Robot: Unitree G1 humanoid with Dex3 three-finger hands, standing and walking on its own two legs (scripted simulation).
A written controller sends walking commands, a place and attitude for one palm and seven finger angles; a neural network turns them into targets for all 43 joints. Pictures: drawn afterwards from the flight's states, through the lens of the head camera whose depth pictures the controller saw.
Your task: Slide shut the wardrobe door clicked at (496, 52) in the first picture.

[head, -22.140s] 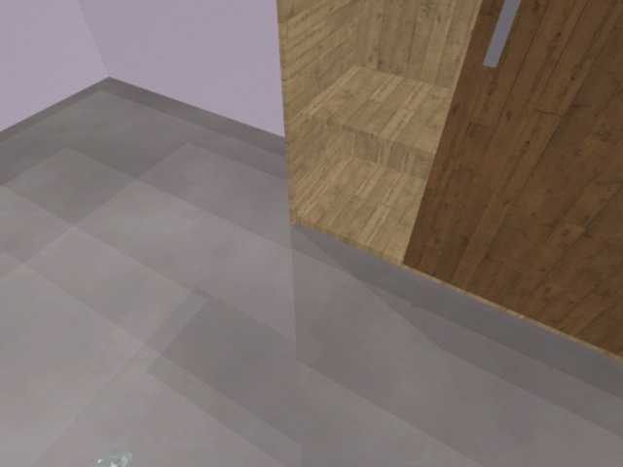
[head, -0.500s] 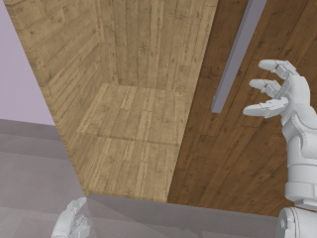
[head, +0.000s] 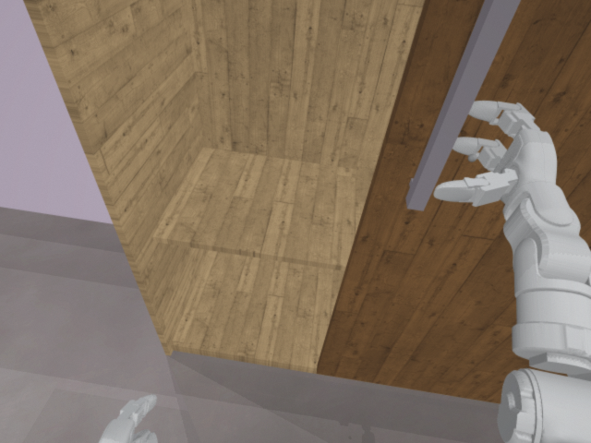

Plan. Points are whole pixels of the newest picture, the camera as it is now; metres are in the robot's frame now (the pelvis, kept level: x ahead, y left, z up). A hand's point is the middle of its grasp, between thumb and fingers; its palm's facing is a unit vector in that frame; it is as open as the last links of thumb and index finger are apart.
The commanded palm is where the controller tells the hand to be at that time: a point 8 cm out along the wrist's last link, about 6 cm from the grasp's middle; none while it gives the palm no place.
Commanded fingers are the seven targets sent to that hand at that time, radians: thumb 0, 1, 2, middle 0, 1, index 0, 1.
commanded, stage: feel for the door with the fingertips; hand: right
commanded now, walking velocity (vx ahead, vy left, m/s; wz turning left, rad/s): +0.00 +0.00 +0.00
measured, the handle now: (448, 110) +0.49 -0.14 +0.26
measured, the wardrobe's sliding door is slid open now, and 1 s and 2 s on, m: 0.50 0.50 0.50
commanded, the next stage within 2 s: slide the fingers in behind the handle in 0.30 s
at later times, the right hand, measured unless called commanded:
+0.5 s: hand (473, 148) +0.44 -0.17 +0.24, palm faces +0.06 +1.00 +0.00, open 13.7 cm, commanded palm +0.42 -0.22 +0.23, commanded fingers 0.00 0.50 -0.30 0.30 1.20 0.30 1.20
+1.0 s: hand (456, 153) +0.43 -0.15 +0.23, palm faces +0.06 +1.00 -0.01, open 14.1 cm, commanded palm +0.41 -0.20 +0.23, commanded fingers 0.00 0.50 -0.30 0.30 1.20 0.30 1.20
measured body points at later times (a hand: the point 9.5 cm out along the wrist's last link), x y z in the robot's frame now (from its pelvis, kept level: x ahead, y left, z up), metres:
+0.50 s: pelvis +0.00 -0.01 +0.00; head +0.00 +0.01 +0.45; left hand +0.11 +0.26 -0.11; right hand +0.43 -0.23 +0.24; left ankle -0.07 +0.11 -0.74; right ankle +0.05 -0.13 -0.74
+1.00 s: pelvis +0.00 +0.00 +0.00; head -0.01 +0.02 +0.45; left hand +0.13 +0.24 -0.11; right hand +0.42 -0.20 +0.24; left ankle -0.07 +0.11 -0.74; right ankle +0.05 -0.13 -0.74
